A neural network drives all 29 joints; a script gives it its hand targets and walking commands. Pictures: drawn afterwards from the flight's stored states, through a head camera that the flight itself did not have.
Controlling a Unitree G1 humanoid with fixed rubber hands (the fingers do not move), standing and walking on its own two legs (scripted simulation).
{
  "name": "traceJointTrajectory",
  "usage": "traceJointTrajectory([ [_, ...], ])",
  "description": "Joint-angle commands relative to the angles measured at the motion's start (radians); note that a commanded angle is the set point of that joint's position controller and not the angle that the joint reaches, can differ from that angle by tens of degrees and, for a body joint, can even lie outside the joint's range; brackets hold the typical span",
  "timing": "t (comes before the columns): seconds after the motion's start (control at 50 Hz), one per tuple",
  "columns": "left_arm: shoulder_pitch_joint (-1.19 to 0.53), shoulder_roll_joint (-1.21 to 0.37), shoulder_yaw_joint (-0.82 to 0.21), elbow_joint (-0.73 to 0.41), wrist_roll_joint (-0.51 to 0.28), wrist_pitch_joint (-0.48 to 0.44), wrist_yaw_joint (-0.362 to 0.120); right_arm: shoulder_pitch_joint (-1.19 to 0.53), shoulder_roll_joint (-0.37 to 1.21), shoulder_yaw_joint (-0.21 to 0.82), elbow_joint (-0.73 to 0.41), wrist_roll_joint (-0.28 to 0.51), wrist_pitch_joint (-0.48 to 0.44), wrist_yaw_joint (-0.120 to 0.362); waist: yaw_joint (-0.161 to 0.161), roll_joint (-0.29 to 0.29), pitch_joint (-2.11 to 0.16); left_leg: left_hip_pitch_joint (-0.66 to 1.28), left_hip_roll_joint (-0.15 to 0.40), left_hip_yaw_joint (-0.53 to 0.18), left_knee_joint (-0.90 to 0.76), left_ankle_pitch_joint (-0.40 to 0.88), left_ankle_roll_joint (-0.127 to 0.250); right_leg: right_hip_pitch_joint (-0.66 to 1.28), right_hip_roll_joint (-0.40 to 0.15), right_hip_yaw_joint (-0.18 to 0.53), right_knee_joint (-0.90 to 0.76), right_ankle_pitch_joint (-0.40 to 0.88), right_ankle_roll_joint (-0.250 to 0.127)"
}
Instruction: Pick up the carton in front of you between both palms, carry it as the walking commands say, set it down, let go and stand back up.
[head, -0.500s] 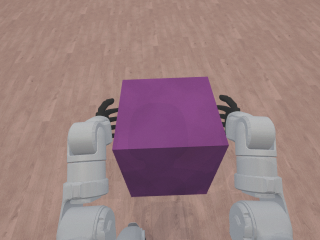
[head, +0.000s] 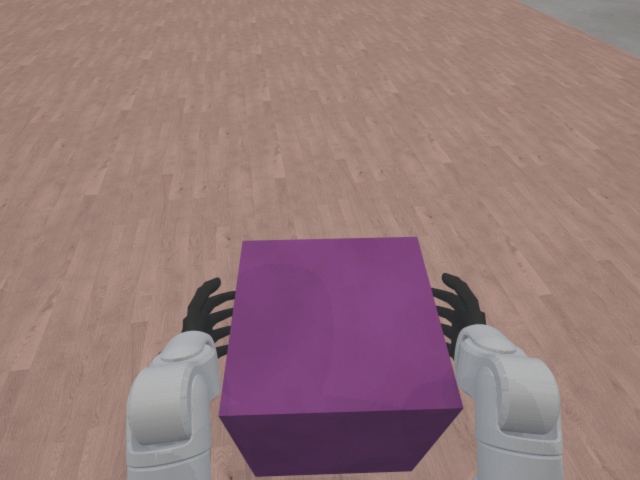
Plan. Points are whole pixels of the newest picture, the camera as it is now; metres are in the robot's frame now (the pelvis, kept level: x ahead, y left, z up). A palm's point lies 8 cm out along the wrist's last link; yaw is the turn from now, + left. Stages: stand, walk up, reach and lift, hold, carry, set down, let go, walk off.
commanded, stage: carry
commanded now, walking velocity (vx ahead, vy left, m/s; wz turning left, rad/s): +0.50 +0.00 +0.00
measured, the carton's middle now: (332, 362) +0.28 +0.00 +0.02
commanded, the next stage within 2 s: none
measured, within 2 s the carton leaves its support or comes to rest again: neither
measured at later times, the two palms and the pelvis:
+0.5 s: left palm (233, 191) +0.55 +0.15 +0.10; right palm (414, 185) +0.56 -0.15 +0.10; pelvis +0.29 -0.02 +0.00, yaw +3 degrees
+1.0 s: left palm (241, 120) +0.80 +0.16 +0.09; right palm (382, 122) +0.80 -0.14 +0.08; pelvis +0.54 +0.01 -0.01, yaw +1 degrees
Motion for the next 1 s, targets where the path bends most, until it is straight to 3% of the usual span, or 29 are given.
traceJointTrajectory([
  [0.0,-0.448,-0.875,-0.711,-0.029,-0.386,0.028,-0.244,-0.429,0.861,0.696,-0.035,0.381,0.029,0.264,-0.005,0.166,-0.151,0.118,0.207,-0.084,-0.022,0.449,0.083,0.06,0.027,-0.057,-0.09,0.081,-0.018],
  [0.06,-0.436,-0.839,-0.684,0.02,-0.385,0.049,-0.256,-0.451,0.828,0.693,-0.01,0.374,0.048,0.26,0.018,0.118,-0.14,0.012,0.17,-0.008,0.174,0.431,0.044,0.307,0.072,-0.138,-0.17,0.006,-0.046],
  [0.08,-0.43,-0.832,-0.674,0.043,-0.383,0.053,-0.258,-0.447,0.814,0.692,0.002,0.37,0.054,0.257,0.026,0.077,-0.189,-0.11,0.142,0.031,0.325,0.406,0.015,0.504,0.047,-0.105,-0.143,-0.052,-0.058],
  [0.1,-0.418,-0.81,-0.658,0.072,-0.37,0.054,-0.26,-0.467,0.8,0.695,-0.005,0.37,0.063,0.256,0.041,-0.108,-0.23,-0.318,0.064,0.05,0.599,0.215,-0.037,0.655,-0.163,0.265,-0.244,-0.205,-0.121],
  [0.12,-0.428,-0.825,-0.648,0.104,-0.366,0.048,-0.262,-0.509,0.812,0.705,-0.016,0.382,0.071,0.256,0.053,-0.337,-0.258,-0.594,-0.044,-0.001,0.829,-0.166,-0.058,0.815,-0.337,0.616,-0.347,-0.185,-0.241],
  [0.14,-0.421,-0.854,-0.65,0.1,-0.38,0.044,-0.263,-0.523,0.839,0.711,0.002,0.388,0.068,0.258,0.043,-0.278,-0.253,-0.657,0.003,-0.118,0.97,-0.228,-0.026,0.774,-0.354,0.638,-0.361,-0.091,-0.263],
  [0.16,-0.445,-0.888,-0.662,0.082,-0.393,0.038,-0.265,-0.531,0.874,0.714,0.006,0.395,0.059,0.262,0.04,-0.19,-0.249,-0.649,0.045,-0.146,1.004,-0.209,-0.007,0.712,-0.327,0.545,-0.348,-0.02,-0.251],
  [0.18,-0.476,-0.923,-0.675,0.061,-0.405,0.029,-0.269,-0.534,0.909,0.714,0.01,0.399,0.047,0.265,0.037,-0.081,-0.25,-0.637,0.081,-0.162,0.98,-0.146,0.001,0.656,-0.308,0.464,-0.354,-0.05,-0.227],
  [0.2,-0.506,-0.953,-0.69,0.04,-0.417,0.019,-0.272,-0.53,0.932,0.718,0.01,0.399,0.036,0.265,0.032,-0.035,-0.232,-0.608,0.111,-0.169,0.91,-0.084,-0.001,0.582,-0.287,0.388,-0.386,-0.086,-0.195],
  [0.24,-0.536,-0.977,-0.713,0.019,-0.434,0.002,-0.279,-0.531,0.949,0.73,-0.005,0.39,0.015,0.259,0.026,-0.073,-0.227,-0.55,0.11,-0.134,0.785,-0.007,-0.012,0.511,-0.247,0.268,-0.434,-0.163,-0.166],
  [0.3,-0.507,-0.948,-0.726,0.005,-0.445,-0.008,-0.281,-0.484,0.954,0.728,-0.007,0.372,-0.002,0.245,0.028,-0.105,-0.21,-0.538,0.103,-0.088,0.593,0.05,-0.039,0.501,-0.229,0.182,-0.482,-0.166,-0.178],
  [0.36,-0.48,-0.912,-0.729,-0.017,-0.444,-0.005,-0.279,-0.443,0.929,0.722,-0.015,0.36,-0.003,0.237,0.031,-0.099,-0.176,-0.532,0.086,-0.043,0.407,0.148,-0.045,0.541,-0.207,0.115,-0.48,-0.068,-0.168],
  [0.46,-0.416,-0.861,-0.7,-0.009,-0.41,0.018,-0.27,-0.417,0.874,0.715,-0.031,0.363,0.025,0.239,0.04,-0.128,-0.109,-0.513,0.055,0.014,0.261,0.234,-0.03,0.606,-0.173,0.038,-0.433,0.088,-0.139],
  [0.52,-0.411,-0.843,-0.693,0.007,-0.398,0.03,-0.265,-0.422,0.853,0.709,-0.025,0.371,0.039,0.246,0.038,-0.143,-0.094,-0.416,0.04,0.06,0.19,0.196,-0.013,0.625,-0.169,0.011,-0.334,0.167,-0.113],
  [0.56,-0.42,-0.838,-0.697,0.014,-0.397,0.036,-0.263,-0.398,0.85,0.698,0.0,0.372,0.042,0.251,0.012,-0.074,-0.169,-0.083,0.003,0.101,0.156,0.183,0.003,0.485,-0.104,-0.083,-0.046,0.34,-0.053],
  [0.58,-0.429,-0.824,-0.699,0.01,-0.396,0.039,-0.263,-0.382,0.838,0.688,0.012,0.364,0.042,0.252,-0.007,0.04,-0.237,0.111,0.171,-0.128,0.119,0.259,0.042,0.317,-0.053,-0.106,0.186,0.143,-0.003],
  [0.6,-0.461,-0.841,-0.715,-0.011,-0.411,0.049,-0.262,-0.384,0.837,0.672,0.04,0.35,0.032,0.255,-0.011,0.297,-0.316,0.327,0.369,-0.465,0.101,0.44,0.184,0.042,0.054,-0.076,0.445,-0.132,0.036],
  [0.62,-0.473,-0.86,-0.724,-0.007,-0.415,0.044,-0.266,-0.378,0.866,0.676,0.039,0.365,0.025,0.256,-0.009,0.301,-0.296,0.336,0.401,-0.517,0.067,0.702,0.217,-0.081,0.079,0.004,0.578,-0.407,0.027],
  [0.64,-0.48,-0.896,-0.729,-0.002,-0.422,0.033,-0.27,-0.403,0.894,0.685,0.01,0.379,0.017,0.258,-0.008,0.223,-0.301,0.298,0.388,-0.422,0.09,0.824,0.207,-0.086,0.042,0.065,0.637,-0.418,0.005],
  [0.68,-0.491,-0.944,-0.735,-0.024,-0.427,0.007,-0.27,-0.446,0.958,0.707,-0.036,0.399,-0.002,0.262,0.001,0.086,-0.3,0.192,0.343,-0.276,0.071,0.752,0.131,-0.032,-0.032,0.115,0.497,-0.329,-0.014],
  [0.72,-0.485,-0.963,-0.751,-0.049,-0.415,-0.012,-0.258,-0.461,0.979,0.722,-0.064,0.411,-0.018,0.267,0.014,0.123,-0.297,0.096,0.284,-0.145,0.039,0.687,0.083,0.088,-0.019,0.072,0.269,-0.265,-0.003],
  [0.76,-0.434,-0.973,-0.754,-0.056,-0.403,-0.023,-0.246,-0.433,0.966,0.728,-0.081,0.417,-0.023,0.27,0.017,0.151,-0.313,0.066,0.252,-0.065,0.05,0.708,0.092,0.176,0.011,0.03,0.111,-0.241,0.005],
  [0.82,-0.41,-0.94,-0.753,-0.093,-0.392,-0.024,-0.236,-0.388,0.931,0.726,-0.107,0.412,-0.022,0.273,0.004,0.188,-0.317,0.068,0.239,-0.018,0.083,0.724,0.086,0.232,0.032,-0.023,-0.034,-0.066,0.005],
  [0.86,-0.4,-0.915,-0.745,-0.102,-0.392,-0.011,-0.238,-0.379,0.905,0.723,-0.11,0.402,-0.012,0.27,0.013,0.158,-0.3,0.022,0.208,0.017,0.131,0.589,0.052,0.328,0.022,-0.048,-0.186,0.124,0.006],
  [0.9,-0.392,-0.881,-0.732,-0.088,-0.393,0.009,-0.247,-0.365,0.875,0.713,-0.082,0.378,0.0,0.267,0.017,0.101,-0.268,-0.08,0.178,0.013,0.178,0.386,-0.006,0.477,-0.046,-0.016,-0.268,0.286,0.004],
  [0.92,-0.396,-0.855,-0.723,-0.076,-0.393,0.02,-0.253,-0.359,0.857,0.707,-0.061,0.364,0.007,0.264,0.011,0.022,-0.275,-0.158,0.152,0.017,0.228,0.224,-0.035,0.564,-0.145,0.068,-0.207,0.537,-0.01],
  [0.94,-0.397,-0.854,-0.712,-0.031,-0.383,0.022,-0.261,-0.379,0.85,0.716,-0.068,0.367,0.023,0.261,0.009,-0.069,-0.294,-0.181,0.128,-0.026,0.204,0.14,-0.057,0.595,-0.192,0.108,-0.144,0.634,-0.066],
  [0.96,-0.37,-0.855,-0.693,0.018,-0.381,0.022,-0.267,-0.398,0.837,0.717,-0.067,0.367,0.035,0.26,0.012,-0.117,-0.268,-0.149,0.124,-0.03,0.193,0.092,-0.066,0.539,-0.194,0.126,-0.159,0.55,-0.081],
  [0.98,-0.363,-0.863,-0.684,0.044,-0.379,0.024,-0.271,-0.414,0.838,0.72,-0.047,0.367,0.041,0.262,0.015,-0.107,-0.235,-0.125,0.129,-0.034,0.2,0.125,-0.063,0.488,-0.175,0.111,-0.167,0.536,-0.078],
])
